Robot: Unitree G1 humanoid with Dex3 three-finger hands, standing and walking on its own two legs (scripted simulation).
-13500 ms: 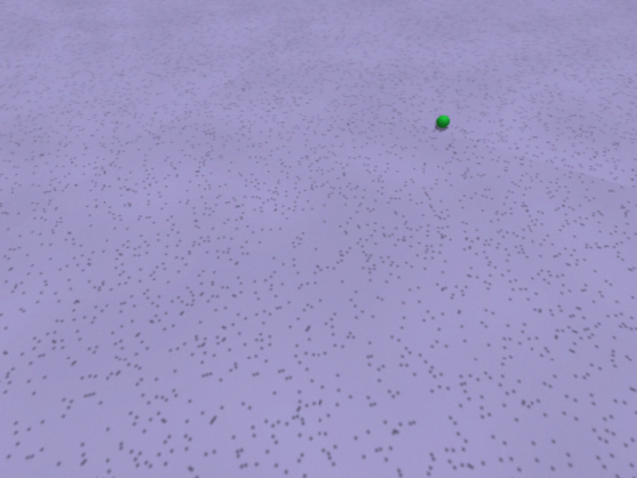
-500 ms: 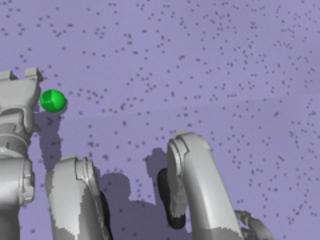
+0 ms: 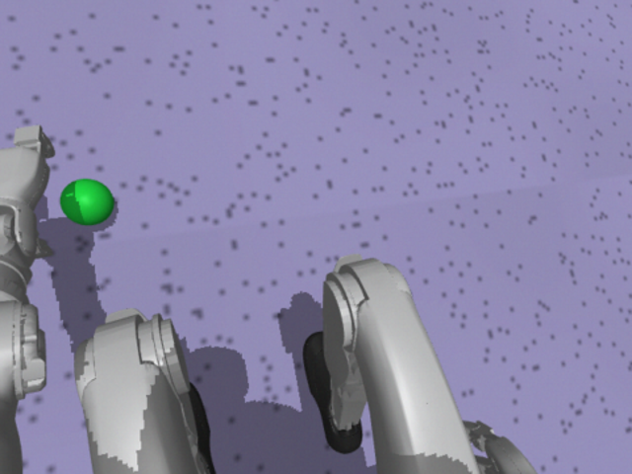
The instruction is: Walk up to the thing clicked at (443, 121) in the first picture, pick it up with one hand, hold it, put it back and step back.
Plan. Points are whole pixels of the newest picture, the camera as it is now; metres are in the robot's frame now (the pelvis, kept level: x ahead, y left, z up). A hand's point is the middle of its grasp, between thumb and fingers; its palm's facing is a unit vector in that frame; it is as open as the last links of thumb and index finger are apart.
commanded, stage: rise first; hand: left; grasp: from above
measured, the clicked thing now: (87, 202) +0.51 +0.23 -0.29
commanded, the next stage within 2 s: approach in 1.06 s
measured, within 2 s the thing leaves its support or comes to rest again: neither
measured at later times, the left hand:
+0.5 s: hand (21, 207) +0.47 +0.27 -0.16, palm faces -0.45 -0.06 -0.89, open 13.9 cm
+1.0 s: hand (22, 206) +0.47 +0.27 -0.16, palm faces -0.44 -0.05 -0.89, open 13.8 cm
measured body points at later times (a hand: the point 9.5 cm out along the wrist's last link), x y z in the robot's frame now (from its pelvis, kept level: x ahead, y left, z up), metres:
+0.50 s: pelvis +0.00 +0.00 +0.01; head +0.23 +0.07 +0.38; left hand +0.49 +0.27 -0.11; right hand +0.03 -0.27 -0.09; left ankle +0.07 +0.12 -0.29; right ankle +0.10 -0.12 -0.29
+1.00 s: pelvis +0.00 +0.00 +0.00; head +0.23 +0.07 +0.38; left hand +0.49 +0.27 -0.11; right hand +0.03 -0.27 -0.10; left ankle +0.07 +0.12 -0.29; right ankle +0.10 -0.12 -0.29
